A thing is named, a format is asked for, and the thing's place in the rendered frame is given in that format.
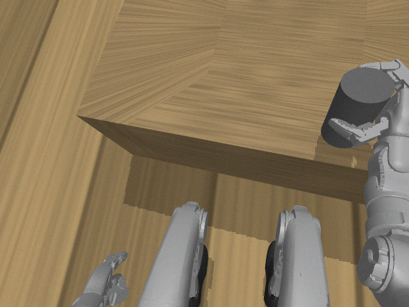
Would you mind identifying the left robot foot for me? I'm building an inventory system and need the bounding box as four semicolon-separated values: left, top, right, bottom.
189;245;208;307

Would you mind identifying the left robot hand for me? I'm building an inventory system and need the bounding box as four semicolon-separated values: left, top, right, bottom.
82;251;129;307

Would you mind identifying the left robot arm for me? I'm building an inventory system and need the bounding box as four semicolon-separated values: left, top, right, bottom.
71;292;104;307

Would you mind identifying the right robot arm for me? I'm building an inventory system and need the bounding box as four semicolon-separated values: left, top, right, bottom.
357;135;409;307

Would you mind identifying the right robot foot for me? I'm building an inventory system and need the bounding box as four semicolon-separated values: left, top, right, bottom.
264;241;279;307

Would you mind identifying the can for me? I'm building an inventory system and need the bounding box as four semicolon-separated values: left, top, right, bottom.
321;67;395;148

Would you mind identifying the right robot hand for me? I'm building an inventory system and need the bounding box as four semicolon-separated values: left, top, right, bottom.
328;59;409;147

